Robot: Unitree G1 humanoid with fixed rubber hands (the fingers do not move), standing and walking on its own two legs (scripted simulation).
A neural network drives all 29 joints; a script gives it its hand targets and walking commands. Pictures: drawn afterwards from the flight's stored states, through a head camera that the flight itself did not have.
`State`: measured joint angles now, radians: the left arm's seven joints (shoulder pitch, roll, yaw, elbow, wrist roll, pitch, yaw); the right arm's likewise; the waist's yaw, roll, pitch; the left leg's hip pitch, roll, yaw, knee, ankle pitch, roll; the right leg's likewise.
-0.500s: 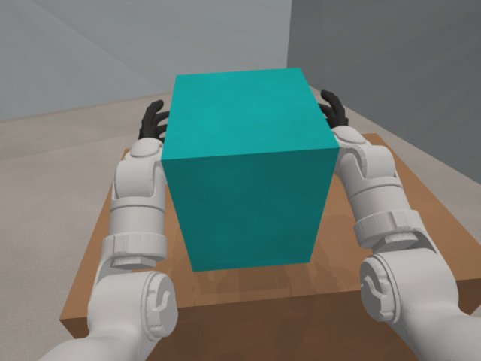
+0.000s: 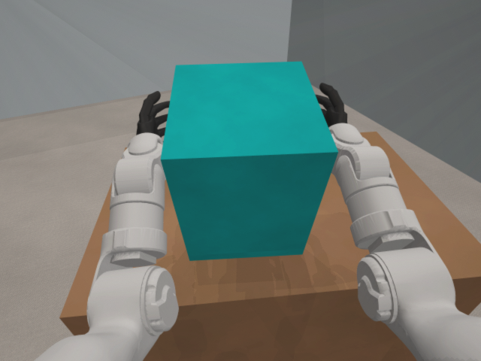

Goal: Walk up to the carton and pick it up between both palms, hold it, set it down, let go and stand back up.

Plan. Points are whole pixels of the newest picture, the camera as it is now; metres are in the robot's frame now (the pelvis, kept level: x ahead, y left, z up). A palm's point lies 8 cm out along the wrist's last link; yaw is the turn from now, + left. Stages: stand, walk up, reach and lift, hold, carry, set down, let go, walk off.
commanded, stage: set down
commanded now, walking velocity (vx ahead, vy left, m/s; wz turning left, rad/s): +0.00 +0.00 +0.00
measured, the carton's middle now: (243, 165) +0.38 +0.00 +0.19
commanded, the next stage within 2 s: none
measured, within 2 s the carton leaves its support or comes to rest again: neither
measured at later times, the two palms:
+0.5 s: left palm (150, 163) +0.41 +0.17 +0.18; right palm (309, 149) +0.43 -0.12 +0.18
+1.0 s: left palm (150, 175) +0.40 +0.17 +0.16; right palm (306, 157) +0.44 -0.12 +0.16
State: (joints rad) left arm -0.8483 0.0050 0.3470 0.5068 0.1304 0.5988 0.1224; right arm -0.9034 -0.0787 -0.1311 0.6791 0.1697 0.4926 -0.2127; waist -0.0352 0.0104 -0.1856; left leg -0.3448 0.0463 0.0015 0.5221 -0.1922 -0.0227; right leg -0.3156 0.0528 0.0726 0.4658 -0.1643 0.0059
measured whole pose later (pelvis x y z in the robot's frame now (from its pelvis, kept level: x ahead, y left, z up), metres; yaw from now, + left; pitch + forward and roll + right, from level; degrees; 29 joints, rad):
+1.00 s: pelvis +0.02 +0.00 +0.00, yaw +0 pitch +0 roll -1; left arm -0.74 -0.05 0.33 0.58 0.19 0.35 0.17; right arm -0.86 -0.07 -0.16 0.91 0.09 0.15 -0.08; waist 0.04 0.01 -0.05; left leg -0.29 0.05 0.00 0.48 -0.20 -0.02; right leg -0.26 0.05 0.07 0.43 -0.17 0.01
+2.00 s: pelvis +0.03 -0.01 +0.01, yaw +0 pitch +3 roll +0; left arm -0.73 -0.07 0.33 0.76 0.19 0.20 0.21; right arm -0.86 -0.11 -0.21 1.08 -0.05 0.01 0.00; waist 0.12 0.03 -0.06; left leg -0.29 0.05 0.00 0.44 -0.20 -0.03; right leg -0.28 0.05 0.07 0.43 -0.20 -0.01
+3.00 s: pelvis +0.06 -0.02 +0.00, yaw +0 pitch +14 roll +0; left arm -0.69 -0.14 0.39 0.81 0.19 0.05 0.23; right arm -0.86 -0.12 -0.35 1.18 -0.25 -0.15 0.08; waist 0.18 0.05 -0.14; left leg -0.47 0.05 0.00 0.43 -0.19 -0.04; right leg -0.47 0.05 0.07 0.43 -0.20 -0.02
